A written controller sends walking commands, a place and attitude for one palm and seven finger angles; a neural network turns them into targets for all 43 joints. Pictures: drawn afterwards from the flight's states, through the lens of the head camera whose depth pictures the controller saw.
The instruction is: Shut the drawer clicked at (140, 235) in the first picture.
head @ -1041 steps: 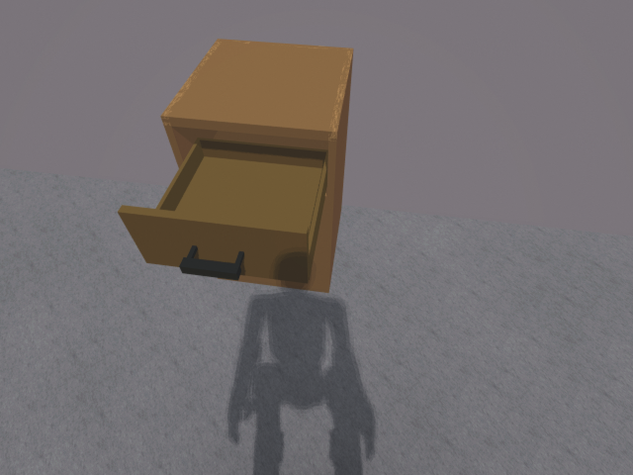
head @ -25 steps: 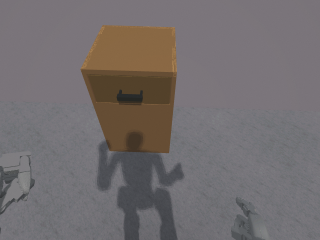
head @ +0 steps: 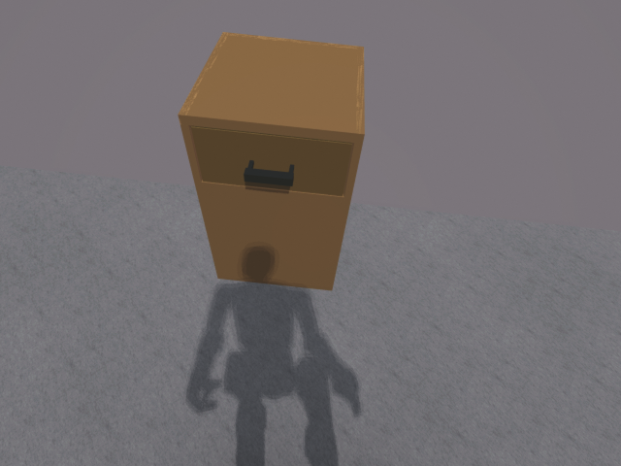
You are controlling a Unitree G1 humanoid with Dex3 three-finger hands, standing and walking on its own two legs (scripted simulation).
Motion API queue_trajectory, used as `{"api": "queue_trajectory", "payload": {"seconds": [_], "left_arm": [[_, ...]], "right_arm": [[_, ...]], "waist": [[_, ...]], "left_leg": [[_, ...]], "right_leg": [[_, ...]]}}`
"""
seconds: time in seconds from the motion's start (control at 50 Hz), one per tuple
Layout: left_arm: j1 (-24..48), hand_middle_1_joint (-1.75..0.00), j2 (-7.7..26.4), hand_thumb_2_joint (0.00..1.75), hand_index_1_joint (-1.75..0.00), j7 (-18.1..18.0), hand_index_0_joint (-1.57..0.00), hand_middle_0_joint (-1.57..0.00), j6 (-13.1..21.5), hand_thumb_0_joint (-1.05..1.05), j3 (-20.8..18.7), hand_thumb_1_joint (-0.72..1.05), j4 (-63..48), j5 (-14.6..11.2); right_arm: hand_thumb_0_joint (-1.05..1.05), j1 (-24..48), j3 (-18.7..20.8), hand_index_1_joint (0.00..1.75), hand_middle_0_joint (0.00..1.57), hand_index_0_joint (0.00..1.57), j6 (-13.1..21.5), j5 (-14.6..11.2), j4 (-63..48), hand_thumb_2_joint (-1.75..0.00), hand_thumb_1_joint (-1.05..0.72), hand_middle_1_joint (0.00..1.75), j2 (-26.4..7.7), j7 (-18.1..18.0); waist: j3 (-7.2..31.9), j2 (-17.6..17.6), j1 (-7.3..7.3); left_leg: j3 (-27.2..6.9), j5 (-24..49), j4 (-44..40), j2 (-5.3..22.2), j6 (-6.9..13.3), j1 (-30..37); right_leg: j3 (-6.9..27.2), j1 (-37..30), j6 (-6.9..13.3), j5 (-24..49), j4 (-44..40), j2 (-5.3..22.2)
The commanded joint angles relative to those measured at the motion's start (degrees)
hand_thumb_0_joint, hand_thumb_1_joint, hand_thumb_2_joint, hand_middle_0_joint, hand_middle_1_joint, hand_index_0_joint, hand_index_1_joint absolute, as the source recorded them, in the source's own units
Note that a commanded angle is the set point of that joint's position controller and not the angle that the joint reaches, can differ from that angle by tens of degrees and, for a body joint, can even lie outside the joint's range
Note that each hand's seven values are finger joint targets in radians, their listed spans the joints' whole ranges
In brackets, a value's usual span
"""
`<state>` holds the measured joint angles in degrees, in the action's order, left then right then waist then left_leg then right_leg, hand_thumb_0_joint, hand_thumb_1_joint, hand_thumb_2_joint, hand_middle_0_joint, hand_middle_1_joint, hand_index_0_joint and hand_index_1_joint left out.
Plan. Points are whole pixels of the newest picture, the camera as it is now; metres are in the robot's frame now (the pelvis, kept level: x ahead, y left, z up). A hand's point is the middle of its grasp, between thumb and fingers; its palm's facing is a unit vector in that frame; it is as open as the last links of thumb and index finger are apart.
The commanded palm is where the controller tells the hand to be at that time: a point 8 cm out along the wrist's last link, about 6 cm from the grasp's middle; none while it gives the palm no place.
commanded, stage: let the arm hang, fingers relaxed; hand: left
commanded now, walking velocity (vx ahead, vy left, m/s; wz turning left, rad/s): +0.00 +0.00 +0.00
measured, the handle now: (270, 171) +0.79 +0.14 -0.17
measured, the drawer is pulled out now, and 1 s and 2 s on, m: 0.00 0.00 0.00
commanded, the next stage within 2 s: look to check the result in 0.72 s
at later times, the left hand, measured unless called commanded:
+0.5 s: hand out of the picture -0.04 +0.15 -0.17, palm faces +0.03 -0.99 -0.15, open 7.3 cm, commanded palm none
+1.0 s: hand out of the picture -0.04 +0.13 -0.17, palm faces +0.04 -0.99 -0.17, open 7.4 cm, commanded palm none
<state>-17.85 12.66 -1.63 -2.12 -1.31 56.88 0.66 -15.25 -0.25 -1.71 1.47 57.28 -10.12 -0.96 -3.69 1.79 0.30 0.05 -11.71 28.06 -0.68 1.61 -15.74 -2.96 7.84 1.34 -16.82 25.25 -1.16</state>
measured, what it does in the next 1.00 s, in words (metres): stands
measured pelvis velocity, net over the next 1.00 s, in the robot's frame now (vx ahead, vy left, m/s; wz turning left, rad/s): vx -0.01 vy -0.02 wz -0.02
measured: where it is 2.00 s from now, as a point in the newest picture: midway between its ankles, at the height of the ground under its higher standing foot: outside the picture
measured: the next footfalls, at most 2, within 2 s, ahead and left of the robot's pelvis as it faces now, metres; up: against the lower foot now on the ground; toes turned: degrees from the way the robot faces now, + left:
none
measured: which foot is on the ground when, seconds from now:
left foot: down 0.00-1.00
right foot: down 0.00-1.00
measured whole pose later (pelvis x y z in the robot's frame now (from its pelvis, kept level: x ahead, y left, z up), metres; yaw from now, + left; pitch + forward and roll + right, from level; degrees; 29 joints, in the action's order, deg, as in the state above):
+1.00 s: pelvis -0.01 -0.02 +0.00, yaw -1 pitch -1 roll +0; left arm -19.8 5.3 -2.3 0.5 -0.1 65.3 0.2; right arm -18.9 1.0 -0.3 1.0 65.2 -6.0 -2.3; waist -2.6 -1.1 -0.4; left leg 0.8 -9.5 24.4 0.3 0.2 -13.6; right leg -2.1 7.4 2.6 -15.7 24.3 -2.0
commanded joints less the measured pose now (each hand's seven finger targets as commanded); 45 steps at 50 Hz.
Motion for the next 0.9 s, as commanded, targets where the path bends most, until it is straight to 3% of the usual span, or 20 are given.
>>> {"api": "queue_trajectory", "payload": {"seconds": [0.0,0.06,0.2,0.28,0.36,0.5,0.62,0.88], "left_arm": [[-2.3,-0.73,3.8,0.9,-0.73,0.3,-0.6,-0.6,2.5,0.0,-0.2,0.9,1.4,-0.2],[-3.8,-0.6,3.1,0.9,-0.6,0.1,-0.48,-0.48,2.6,0.0,0.2,0.9,4.1,-0.2],[-6.5,-0.3,0.8,0.9,-0.3,-0.4,-0.2,-0.2,2.5,0.0,0.7,0.9,7.6,-0.3],[-7.2,-0.3,-0.2,0.9,-0.3,-0.6,-0.2,-0.2,2.4,0.0,0.6,0.9,8.2,-0.2],[-7.7,-0.3,-1.0,0.9,-0.3,-0.8,-0.2,-0.2,2.5,0.0,0.4,0.9,8.0,0.0],[-7.5,-0.3,-2.2,0.9,-0.3,-0.9,-0.2,-0.2,3.0,0.0,0.2,0.9,7.5,-0.1],[-6.7,-0.3,-2.4,0.9,-0.3,-0.9,-0.2,-0.2,3.1,0.0,0.0,0.9,7.1,-0.2],[-7.0,-0.3,-2.6,0.9,-0.3,-1.1,-0.2,-0.2,3.4,0.0,0.1,0.9,7.5,-0.4]], "right_arm": [[0.0,-1.7,1.8,0.3,0.2,0.2,1.7,-0.6,-0.3,-0.9,-0.9,0.3,-5.9,-1.1],[0.0,-3.6,1.9,0.3,0.2,0.2,1.7,-0.8,1.8,-0.9,-0.9,0.3,-5.5,-1.2],[0.0,-6.4,1.8,0.3,0.2,0.2,1.7,-0.8,5.1,-0.9,-0.9,0.3,-3.4,-1.5],[0.0,-7.1,1.9,0.3,0.2,0.2,1.6,-0.7,5.9,-0.9,-0.9,0.3,-2.2,-1.5],[0.0,-7.8,2.1,0.3,0.2,0.2,1.7,-0.6,6.2,-0.9,-0.9,0.3,-1.5,-1.5],[0.0,-8.3,2.1,0.3,0.2,0.2,1.9,-0.5,6.5,-0.9,-0.9,0.3,0.2,-1.4],[0.0,-8.6,2.1,0.3,0.2,0.2,2.1,-0.5,6.8,-0.9,-0.9,0.3,0.5,-1.6],[0.0,-8.5,1.9,0.3,0.2,0.2,1.9,-0.7,7.0,-0.9,-0.9,0.3,0.6,-1.7]], "waist": [[3.0,-6.5,-0.53],[1.9,-3.5,-0.49],[-0.9,-2.1,-0.49],[-3.4,-2.3,-0.45],[-2.8,-2.0,-0.3],[-2.9,-1.3,-0.57],[-2.8,-3.6,-0.71],[-2.5,-1.5,-0.76]], "left_leg": [[-7.4,2.9,-7.6,6.0,2.0,5.5],[-7.2,2.7,-8.2,6.3,2.1,6.0],[-6.9,-0.4,-9.9,6.1,2.1,5.3],[-7.0,-4.5,-11.1,5.9,2.0,3.0],[-7.1,-4.9,-11.0,5.7,2.0,2.6],[-5.4,-1.0,-9.1,5.0,1.6,3.3],[-5.0,1.2,-8.5,5.1,1.3,3.6],[-3.8,5.5,-6.5,5.3,1.0,5.5]], "right_leg": [[5.9,3.0,2.3,3.0,-7.2,5.7],[5.4,3.9,2.3,2.4,-7.5,5.6],[5.5,5.8,2.2,0.3,-7.1,5.4],[5.3,7.3,2.1,-2.0,-6.8,5.2],[5.6,7.4,2.1,-1.9,-6.3,4.9],[6.2,8.4,2.3,-0.8,-7.0,5.5],[6.3,7.9,2.4,0.7,-6.9,5.5],[6.8,7.5,2.4,2.9,-8.1,5.8]]}}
